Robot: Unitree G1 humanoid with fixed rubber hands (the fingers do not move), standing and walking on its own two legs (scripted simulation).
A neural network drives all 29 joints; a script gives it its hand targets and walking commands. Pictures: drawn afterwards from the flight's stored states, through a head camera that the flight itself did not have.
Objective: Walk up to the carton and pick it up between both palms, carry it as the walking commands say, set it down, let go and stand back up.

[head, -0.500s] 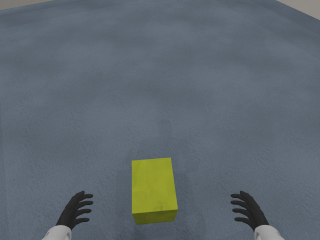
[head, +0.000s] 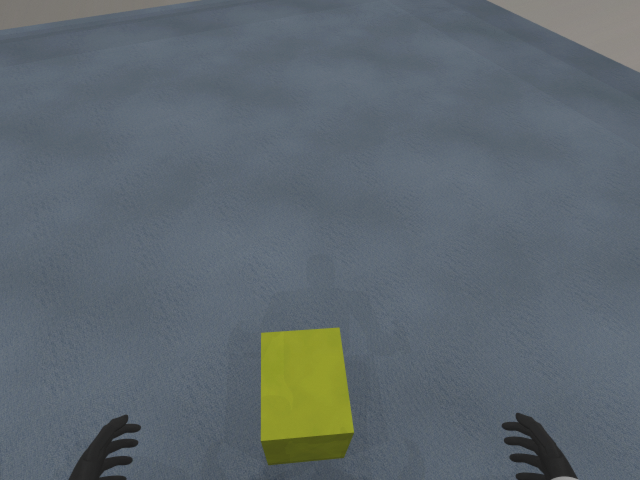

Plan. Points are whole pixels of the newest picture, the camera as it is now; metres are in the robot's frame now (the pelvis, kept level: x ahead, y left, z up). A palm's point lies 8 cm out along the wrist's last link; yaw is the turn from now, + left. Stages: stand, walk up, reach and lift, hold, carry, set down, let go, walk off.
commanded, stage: stand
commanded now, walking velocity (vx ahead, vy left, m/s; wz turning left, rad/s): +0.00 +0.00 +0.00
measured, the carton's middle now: (303, 396) +0.41 +0.03 -0.64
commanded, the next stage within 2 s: none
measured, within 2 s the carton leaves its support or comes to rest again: neither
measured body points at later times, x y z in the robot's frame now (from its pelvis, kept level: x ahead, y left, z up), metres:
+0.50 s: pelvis +0.01 +0.01 +0.00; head +0.00 +0.02 +0.45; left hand +0.13 +0.30 -0.11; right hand +0.13 -0.29 -0.10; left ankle -0.02 +0.12 -0.74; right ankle -0.03 -0.13 -0.74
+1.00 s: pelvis -0.01 +0.00 +0.01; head -0.02 +0.01 +0.46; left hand +0.09 +0.31 -0.11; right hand +0.09 -0.31 -0.10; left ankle -0.02 +0.12 -0.74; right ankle -0.03 -0.13 -0.74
